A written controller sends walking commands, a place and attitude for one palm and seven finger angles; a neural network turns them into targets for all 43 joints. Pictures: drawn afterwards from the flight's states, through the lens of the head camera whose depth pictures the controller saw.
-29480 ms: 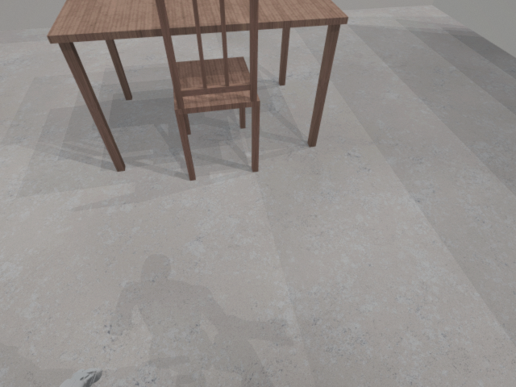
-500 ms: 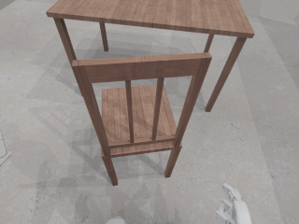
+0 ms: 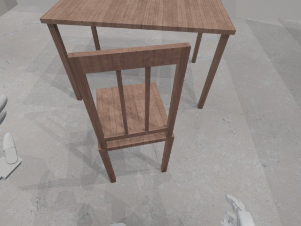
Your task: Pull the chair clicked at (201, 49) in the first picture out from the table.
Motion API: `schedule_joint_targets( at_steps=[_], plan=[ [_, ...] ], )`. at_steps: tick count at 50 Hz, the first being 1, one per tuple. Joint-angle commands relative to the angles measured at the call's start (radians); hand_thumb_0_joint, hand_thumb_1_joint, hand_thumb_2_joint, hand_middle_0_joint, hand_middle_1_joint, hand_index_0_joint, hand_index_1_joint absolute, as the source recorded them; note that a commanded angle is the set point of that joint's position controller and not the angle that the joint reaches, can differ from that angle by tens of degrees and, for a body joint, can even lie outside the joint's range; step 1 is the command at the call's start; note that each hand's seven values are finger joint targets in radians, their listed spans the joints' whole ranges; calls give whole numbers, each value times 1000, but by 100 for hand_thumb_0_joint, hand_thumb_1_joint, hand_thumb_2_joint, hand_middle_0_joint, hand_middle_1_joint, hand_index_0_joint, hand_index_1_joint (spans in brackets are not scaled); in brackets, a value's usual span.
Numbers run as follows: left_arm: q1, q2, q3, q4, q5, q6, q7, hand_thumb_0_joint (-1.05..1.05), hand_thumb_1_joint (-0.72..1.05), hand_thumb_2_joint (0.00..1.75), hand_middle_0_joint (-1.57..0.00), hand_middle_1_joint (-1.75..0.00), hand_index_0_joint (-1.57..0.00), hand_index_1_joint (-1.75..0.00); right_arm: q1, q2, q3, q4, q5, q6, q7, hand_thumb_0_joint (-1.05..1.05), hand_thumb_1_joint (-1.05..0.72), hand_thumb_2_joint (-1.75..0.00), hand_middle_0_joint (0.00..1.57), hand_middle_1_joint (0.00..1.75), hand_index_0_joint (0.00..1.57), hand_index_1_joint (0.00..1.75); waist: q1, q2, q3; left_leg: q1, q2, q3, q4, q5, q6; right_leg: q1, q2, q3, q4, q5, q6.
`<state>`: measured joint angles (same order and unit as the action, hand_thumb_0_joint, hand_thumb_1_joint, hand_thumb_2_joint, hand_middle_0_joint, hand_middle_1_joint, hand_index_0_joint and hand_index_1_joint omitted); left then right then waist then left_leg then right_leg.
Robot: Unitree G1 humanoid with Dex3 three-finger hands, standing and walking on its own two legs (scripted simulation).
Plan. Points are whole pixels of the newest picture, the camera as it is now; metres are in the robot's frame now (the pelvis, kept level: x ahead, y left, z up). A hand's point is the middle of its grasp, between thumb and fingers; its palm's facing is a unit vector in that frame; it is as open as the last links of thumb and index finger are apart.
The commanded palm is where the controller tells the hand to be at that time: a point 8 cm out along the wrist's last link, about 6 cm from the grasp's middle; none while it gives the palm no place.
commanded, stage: stop stepping back and stand still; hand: left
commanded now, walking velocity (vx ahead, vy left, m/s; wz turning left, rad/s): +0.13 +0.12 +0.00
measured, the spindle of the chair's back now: (123, 107) +0.53 +0.13 -0.05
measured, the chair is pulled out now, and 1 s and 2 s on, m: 0.54 0.54 0.54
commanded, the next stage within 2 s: let the arm hang, fingers relaxed in 0.48 s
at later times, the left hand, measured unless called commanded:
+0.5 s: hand (2, 161) +0.20 +0.28 +0.17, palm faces +0.45 -0.79 -0.42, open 7.4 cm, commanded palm +0.14 +0.32 +0.19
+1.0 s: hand out of the picture +0.04 +0.20 -0.16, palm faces +0.03 -0.98 -0.21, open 6.9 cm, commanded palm none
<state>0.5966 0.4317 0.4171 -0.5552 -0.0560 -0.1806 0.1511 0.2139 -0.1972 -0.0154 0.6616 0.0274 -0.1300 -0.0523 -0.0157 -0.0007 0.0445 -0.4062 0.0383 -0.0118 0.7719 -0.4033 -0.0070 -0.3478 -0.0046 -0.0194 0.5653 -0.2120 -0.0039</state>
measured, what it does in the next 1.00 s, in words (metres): steps on the spot: left foot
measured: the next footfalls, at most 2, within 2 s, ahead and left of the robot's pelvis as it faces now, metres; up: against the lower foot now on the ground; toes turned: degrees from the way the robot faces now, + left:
left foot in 0.06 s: +0.06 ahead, +0.13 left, +0.00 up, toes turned +1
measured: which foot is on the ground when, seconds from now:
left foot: up 0.00-0.04, down 0.06-1.00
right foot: down 0.00-1.00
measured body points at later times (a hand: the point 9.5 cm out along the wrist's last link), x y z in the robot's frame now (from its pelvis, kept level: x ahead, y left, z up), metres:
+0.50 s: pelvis +0.00 +0.02 +0.01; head +0.00 +0.02 +0.46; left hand +0.17 +0.32 +0.19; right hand +0.16 -0.21 -0.07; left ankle +0.02 +0.13 -0.73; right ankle +0.06 -0.12 -0.73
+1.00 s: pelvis +0.03 +0.01 +0.01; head +0.06 +0.02 +0.46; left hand +0.04 +0.25 -0.14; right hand +0.04 -0.23 -0.14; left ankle +0.02 +0.13 -0.73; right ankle +0.06 -0.12 -0.73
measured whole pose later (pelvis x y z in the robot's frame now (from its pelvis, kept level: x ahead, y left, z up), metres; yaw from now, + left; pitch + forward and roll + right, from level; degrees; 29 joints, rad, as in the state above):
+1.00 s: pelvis +0.03 +0.01 +0.01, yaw +1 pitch +0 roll -1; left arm 0.28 0.21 0.00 0.98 0.01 0.02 0.02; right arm 0.29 -0.18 -0.01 1.01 -0.01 0.02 -0.01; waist 0.01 -0.01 0.09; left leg -0.21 0.02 -0.01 0.47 -0.26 -0.01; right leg -0.24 -0.02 -0.03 0.43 -0.18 0.01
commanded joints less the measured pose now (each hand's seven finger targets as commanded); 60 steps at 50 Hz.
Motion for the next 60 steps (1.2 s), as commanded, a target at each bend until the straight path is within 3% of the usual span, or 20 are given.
schedule_joint_targets(
  at_steps=[1, 3, 4, 5, 6, 10, 14, 17, 21, 22, 28, 29, 30, 31, 35, 40, 41, 45, 51, 60],
  plan=[
    [-10, 224, 170, -142, -3, -46, 50, 0, 90, 90, -20, -30, -20, -30, -93, -129, -36, -170, 2, -46, -34, 0, -90, -90, 20, 30, 20, 30, -14, -69, -79, 148, 18, -30, -271, -22, 33, -18, -219, 174, -243, -293, -73],
    [15, 200, 151, -196, 4, -69, 46, 0, 90, 90, -20, -30, -20, -30, -85, -147, -42, -180, -1, -64, -38, 0, -90, -90, 20, 30, 20, 30, 5, 84, -78, 131, 82, -109, -438, 19, 70, 76, -107, 107, -145, -159, -24],
    [29, 194, 150, -189, 4, -73, 42, 0, 90, 90, -20, -30, -20, -30, -82, -137, -40, -177, 8, -71, -34, 0, -90, -90, 20, 30, 20, 30, 7, 183, -94, 106, 118, -158, -491, -73, 78, 88, -78, 59, -111, -202, -4],
    [21, 195, 154, -176, 15, -71, 42, 0, 90, 90, -20, -30, -20, -30, -85, -137, -36, -178, 8, -69, -34, 0, -90, -90, 20, 30, 20, 30, 8, 238, -58, 14, 136, -193, -553, -205, 81, 117, -53, 32, -80, -221, 7],
    [0, 195, 149, -175, 20, -71, 41, 0, 90, 90, -20, -30, -20, -30, -89, -134, -37, -179, 10, -72, -36, 0, -90, -90, 20, 30, 20, 30, 9, 262, -30, -44, 132, -191, -561, -236, 84, 152, -47, 30, -77, -179, 9],
    [-36, 155, 116, -87, 19, -73, 35, 0, 90, 90, -20, -30, -20, -30, -62, -145, -47, -157, 6, -98, -29, 0, -90, -90, 20, 30, 20, 30, 7, 26, -45, 39, 68, -102, -415, -58, 56, 161, -84, 90, -215, -74, -1],
    [-105, 136, 85, -65, 28, -71, 32, 0, 90, 90, -20, -30, -20, -30, -57, -147, -45, -153, 4, -100, -27, 0, -90, -90, 20, 30, 20, 30, 5, 51, 3, 43, 61, -92, -436, -149, 55, 92, -80, 107, -262, -231, -3],
    [-140, 140, 78, -88, 28, -67, 35, 0, 90, 90, -20, -30, -20, -30, -71, -140, -39, -155, 2, -101, -28, 0, -90, -90, 20, 30, 20, 30, 7, 40, -26, 72, 58, -91, -437, -102, 57, 120, -78, 104, -259, -182, -2],
    [-127, 157, 93, -109, 27, -62, 39, 0, 90, 90, -20, -30, -20, -30, -85, -132, -35, -162, 2, -97, -28, 0, -90, -90, 20, 30, 20, 30, 13, 84, -25, 72, 69, -95, -474, -104, 56, 147, -72, 91, -250, -137, 0],
    [-132, 134, 77, -118, 26, -61, 38, 0, 90, 90, -20, -30, -20, -30, -86, -126, -31, -165, 2, -94, -26, 0, -90, -90, 20, 30, 20, 30, 13, 84, -32, 75, 68, -92, -475, -94, 55, 160, -68, 88, -244, -120, 0],
    [-75, 143, 102, -114, 11, -60, 34, 0, 90, 90, -20, -30, -20, -30, -91, -124, -35, -174, 2, -81, -20, 0, -90, -90, 20, 30, 20, 30, 16, 68, -79, 136, 73, -72, -445, 121, 45, 219, -82, 82, -229, 83, -3],
    [-144, -54, -299, 663, 128, 85, -112, 0, 90, 90, -20, -30, -20, -30, -78, -262, -82, 67, -33, -72, 74, 0, -90, -90, 20, 30, 20, 30, -39, 47, -44, 76, 68, -85, -263, 482, 53, 77, -101, 18, -15, 340, -17],
    [-108, -102, -281, 708, 99, 150, -140, 0, 90, 90, -20, -30, -20, -30, -18, -181, -67, 68, -26, 1, 69, 0, -90, -90, 20, 30, 20, 30, -7, 16, -149, 132, 65, -54, -262, 527, 40, 105, -102, 34, -35, 278, -12],
    [-135, -144, -311, 737, 94, 165, -141, 0, 90, 90, -20, -30, -20, -30, 3, -138, -54, 57, -33, 30, 64, 0, -90, -90, 20, 30, 20, 30, -6, -69, -174, 150, 73, -78, -245, 497, 45, 94, -103, 27, -48, 233, -17],
    [-271, -97, -344, 953, 89, 178, -133, 0, 90, 90, -20, -30, -20, -30, -16, -172, -43, 61, -50, 95, 64, 0, -90, -90, 20, 30, 20, 30, 12, -132, -110, 99, 55, -131, -284, 410, 62, 109, -107, 53, -58, 175, -40],
    [-316, -79, -385, 1259, 78, 185, -124, 0, 90, 90, -20, -30, -20, -30, -29, -151, -20, 153, -47, 114, 53, 0, -90, -90, 20, 30, 20, 30, 29, 67, -93, 163, 50, -91, -366, 385, 48, 166, -89, 79, -121, 152, -23],
    [-320, -74, -392, 1305, 76, 183, -124, 0, 90, 90, -20, -30, -20, -30, -14, -148, -17, 171, -44, 116, 50, 0, -90, -90, 20, 30, 20, 30, 26, 73, -85, 170, 53, -96, -378, 380, 47, 176, -83, 77, -135, 149, -24],
    [-290, -118, -387, 1434, 73, 177, -120, 0, 90, 90, -20, -30, -20, -30, 43, -101, -16, 245, -47, 120, 38, 0, -90, -90, 20, 30, 20, 30, 21, 193, -101, 208, 54, -72, -398, 285, 43, 188, -84, 75, -184, 105, -29],
    [-291, -128, -411, 1534, 67, 176, -121, 0, 90, 90, -20, -30, -20, -30, 129, -89, -16, 316, -39, 128, 33, 0, -90, -90, 20, 30, 20, 30, 15, 19, -24, 197, 63, -76, -413, 230, 49, 154, -87, 66, -225, 69, -33],
    [-265, -153, -421, 1607, 62, 175, -113, 0, 90, 90, -20, -30, -20, -30, 204, -50, -7, 392, -37, 128, 26, 0, -90, -90, 20, 30, 20, 30, 10, -24, -1, 216, 60, -51, -412, 250, 45, 143, -90, 77, -233, 65, -37]
  ],
)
